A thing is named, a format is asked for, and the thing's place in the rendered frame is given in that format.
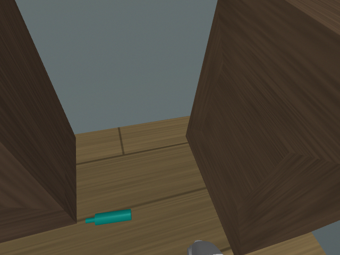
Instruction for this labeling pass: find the bottle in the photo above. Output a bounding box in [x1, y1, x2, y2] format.
[86, 209, 131, 225]

